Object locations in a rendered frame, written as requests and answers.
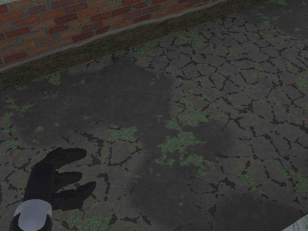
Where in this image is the left robot hand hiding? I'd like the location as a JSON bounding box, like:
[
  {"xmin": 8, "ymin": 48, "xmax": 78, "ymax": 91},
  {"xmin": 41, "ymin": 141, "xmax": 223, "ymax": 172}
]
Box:
[{"xmin": 23, "ymin": 147, "xmax": 96, "ymax": 212}]

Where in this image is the left robot forearm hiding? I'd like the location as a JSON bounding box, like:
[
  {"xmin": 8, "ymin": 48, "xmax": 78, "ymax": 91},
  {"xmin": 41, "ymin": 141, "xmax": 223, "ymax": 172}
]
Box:
[{"xmin": 9, "ymin": 199, "xmax": 53, "ymax": 231}]

